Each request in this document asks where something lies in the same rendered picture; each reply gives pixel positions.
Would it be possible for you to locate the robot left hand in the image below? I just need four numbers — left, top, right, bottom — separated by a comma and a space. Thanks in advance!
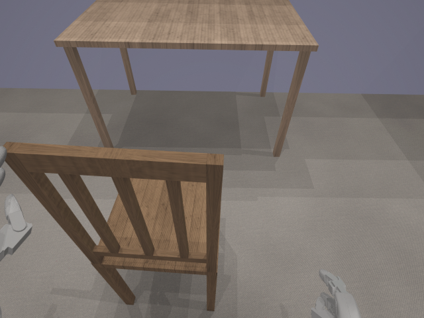
0, 146, 32, 261

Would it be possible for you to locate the robot right hand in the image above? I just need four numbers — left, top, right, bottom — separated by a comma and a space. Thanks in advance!
311, 269, 362, 318

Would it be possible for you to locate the table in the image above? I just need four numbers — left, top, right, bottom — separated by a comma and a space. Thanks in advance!
54, 0, 319, 157

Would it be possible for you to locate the chair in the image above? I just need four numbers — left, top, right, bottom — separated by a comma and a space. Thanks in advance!
3, 142, 224, 311

